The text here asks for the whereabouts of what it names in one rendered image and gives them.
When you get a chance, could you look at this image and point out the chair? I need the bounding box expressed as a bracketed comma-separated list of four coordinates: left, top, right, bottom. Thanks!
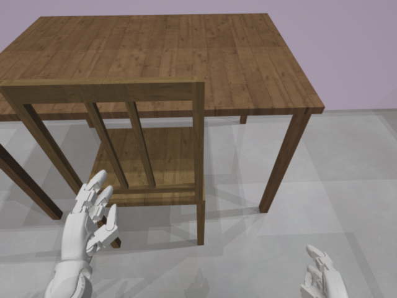
[0, 76, 205, 248]

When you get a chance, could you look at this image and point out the right robot hand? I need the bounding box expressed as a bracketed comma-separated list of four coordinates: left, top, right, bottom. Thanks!
[301, 245, 350, 298]

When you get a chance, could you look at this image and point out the table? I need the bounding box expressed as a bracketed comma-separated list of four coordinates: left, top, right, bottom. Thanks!
[0, 13, 325, 220]

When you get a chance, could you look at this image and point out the left robot hand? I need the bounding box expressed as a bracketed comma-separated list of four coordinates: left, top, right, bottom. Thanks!
[61, 169, 120, 264]

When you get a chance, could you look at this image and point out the left robot forearm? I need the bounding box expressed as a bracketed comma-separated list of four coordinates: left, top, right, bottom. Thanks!
[44, 260, 92, 298]

